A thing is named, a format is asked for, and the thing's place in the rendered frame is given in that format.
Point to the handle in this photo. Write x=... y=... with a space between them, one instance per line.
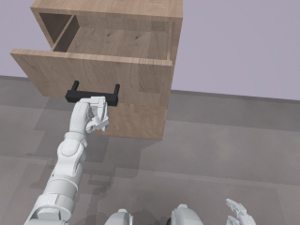
x=73 y=95

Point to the drawer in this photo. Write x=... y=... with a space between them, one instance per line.
x=101 y=52

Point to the left robot hand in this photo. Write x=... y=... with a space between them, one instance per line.
x=82 y=114

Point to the cabinet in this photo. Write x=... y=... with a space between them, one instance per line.
x=126 y=120

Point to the robot right shin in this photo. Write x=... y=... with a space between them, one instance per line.
x=182 y=206

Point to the right robot hand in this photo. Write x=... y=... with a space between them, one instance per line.
x=240 y=212

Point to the left robot forearm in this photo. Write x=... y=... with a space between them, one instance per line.
x=57 y=199

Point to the robot left thigh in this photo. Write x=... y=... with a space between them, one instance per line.
x=120 y=218

